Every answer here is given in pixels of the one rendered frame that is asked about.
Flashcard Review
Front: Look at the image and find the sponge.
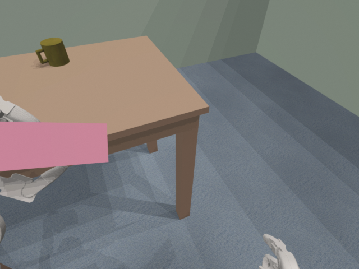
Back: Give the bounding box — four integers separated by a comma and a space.
0, 122, 108, 171

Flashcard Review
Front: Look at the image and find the table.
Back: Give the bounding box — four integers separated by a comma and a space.
0, 36, 209, 269

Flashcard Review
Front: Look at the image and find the left robot hand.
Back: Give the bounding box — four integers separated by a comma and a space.
0, 96, 68, 203

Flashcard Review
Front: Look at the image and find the right robot hand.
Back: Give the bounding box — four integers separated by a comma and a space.
259, 234, 300, 269

